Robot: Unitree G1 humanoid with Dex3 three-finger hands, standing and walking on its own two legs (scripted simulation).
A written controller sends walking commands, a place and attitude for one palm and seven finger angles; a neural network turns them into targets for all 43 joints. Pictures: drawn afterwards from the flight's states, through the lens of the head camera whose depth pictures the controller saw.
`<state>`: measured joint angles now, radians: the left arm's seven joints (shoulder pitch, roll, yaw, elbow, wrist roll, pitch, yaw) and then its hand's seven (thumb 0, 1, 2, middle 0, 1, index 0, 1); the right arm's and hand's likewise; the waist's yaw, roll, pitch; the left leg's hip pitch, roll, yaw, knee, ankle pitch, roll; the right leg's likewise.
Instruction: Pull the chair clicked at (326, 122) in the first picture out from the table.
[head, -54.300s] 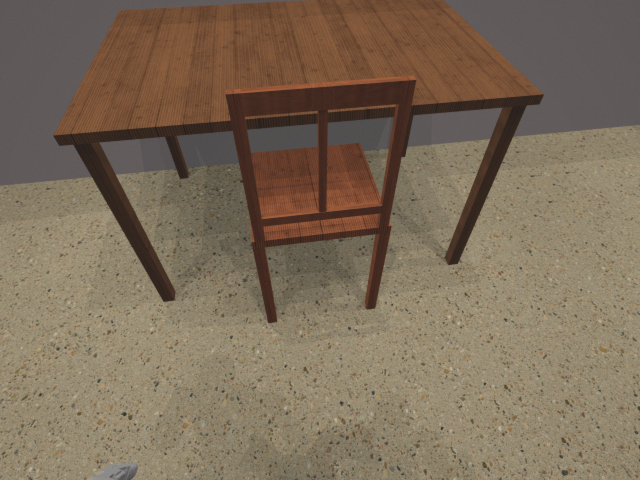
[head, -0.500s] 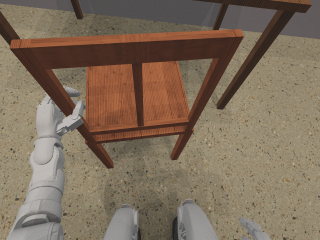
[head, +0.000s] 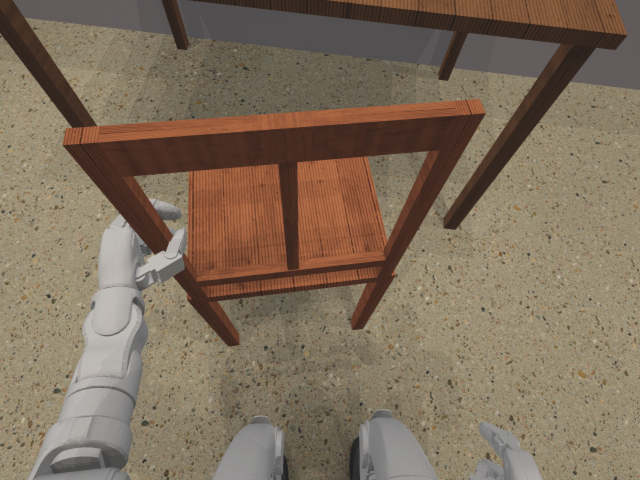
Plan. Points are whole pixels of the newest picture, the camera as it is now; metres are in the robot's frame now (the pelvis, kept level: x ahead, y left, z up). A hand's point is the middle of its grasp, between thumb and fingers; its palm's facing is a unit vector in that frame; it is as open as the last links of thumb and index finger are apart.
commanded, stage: step backward, pulling the chair out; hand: left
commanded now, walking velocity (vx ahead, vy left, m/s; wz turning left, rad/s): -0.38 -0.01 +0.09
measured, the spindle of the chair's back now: (290, 224) +0.43 +0.04 -0.02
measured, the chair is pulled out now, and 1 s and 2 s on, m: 0.28 0.39 0.55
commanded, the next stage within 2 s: stop walking, hand still on the chair in 1.84 s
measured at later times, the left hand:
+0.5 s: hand (195, 292) +0.33 +0.15 -0.01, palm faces +0.12 -0.98 -0.16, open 5.7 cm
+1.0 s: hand (200, 364) +0.25 +0.14 -0.01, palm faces +0.05 -0.99 -0.16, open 5.6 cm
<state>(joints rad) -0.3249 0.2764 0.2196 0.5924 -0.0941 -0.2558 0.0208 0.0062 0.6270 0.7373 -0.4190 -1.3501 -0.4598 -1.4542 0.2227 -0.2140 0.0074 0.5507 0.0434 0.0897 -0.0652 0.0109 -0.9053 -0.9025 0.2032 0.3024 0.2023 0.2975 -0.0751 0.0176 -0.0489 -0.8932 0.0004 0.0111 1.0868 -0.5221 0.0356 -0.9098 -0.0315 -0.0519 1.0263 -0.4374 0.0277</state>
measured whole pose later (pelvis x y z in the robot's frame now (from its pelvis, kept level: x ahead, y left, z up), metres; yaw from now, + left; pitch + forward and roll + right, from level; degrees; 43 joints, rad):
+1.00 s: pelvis -0.09 -0.01 +0.06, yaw +3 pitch +4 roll +0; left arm -0.44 0.17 -0.02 1.02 -0.06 -0.22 0.10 0.03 0.62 0.69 -0.27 -1.17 -0.50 -1.45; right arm 0.23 -0.24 0.01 0.71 0.05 0.01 -0.13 0.01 -0.90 -0.90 0.20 0.30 0.20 0.30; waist -0.04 -0.02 0.09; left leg -0.46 -0.03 0.00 0.61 -0.22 0.03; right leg -0.46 -0.03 -0.01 0.63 -0.21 -0.01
